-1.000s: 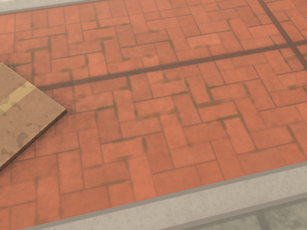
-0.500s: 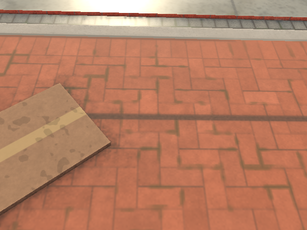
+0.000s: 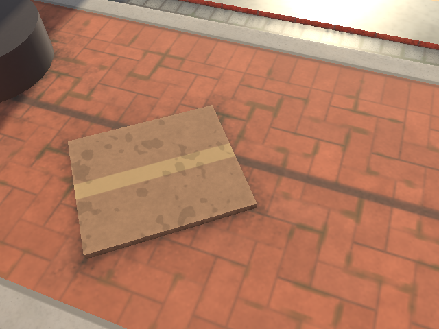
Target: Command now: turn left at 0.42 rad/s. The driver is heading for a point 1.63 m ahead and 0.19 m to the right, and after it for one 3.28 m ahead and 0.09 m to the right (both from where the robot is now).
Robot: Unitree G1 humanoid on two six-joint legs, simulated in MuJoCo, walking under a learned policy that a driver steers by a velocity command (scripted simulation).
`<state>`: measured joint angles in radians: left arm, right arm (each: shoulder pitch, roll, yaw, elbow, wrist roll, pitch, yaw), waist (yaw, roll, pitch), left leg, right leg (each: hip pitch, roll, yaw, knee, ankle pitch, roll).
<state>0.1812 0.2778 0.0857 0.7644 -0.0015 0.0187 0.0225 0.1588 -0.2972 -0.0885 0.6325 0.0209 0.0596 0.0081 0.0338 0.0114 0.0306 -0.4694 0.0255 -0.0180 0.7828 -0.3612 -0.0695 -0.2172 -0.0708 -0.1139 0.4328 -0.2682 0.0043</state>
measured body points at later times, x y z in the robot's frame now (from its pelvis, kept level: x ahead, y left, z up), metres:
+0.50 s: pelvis +0.06 +0.01 -0.01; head +0.07 +0.00 +0.44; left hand +0.15 +0.30 -0.11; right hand +0.20 -0.25 -0.13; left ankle +0.01 +0.14 -0.74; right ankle +0.04 -0.09 -0.74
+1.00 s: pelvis +0.28 +0.08 -0.02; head +0.32 +0.09 +0.43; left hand +0.25 +0.36 -0.15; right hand +0.51 -0.15 -0.11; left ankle +0.36 +0.18 -0.74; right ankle +0.10 -0.08 -0.66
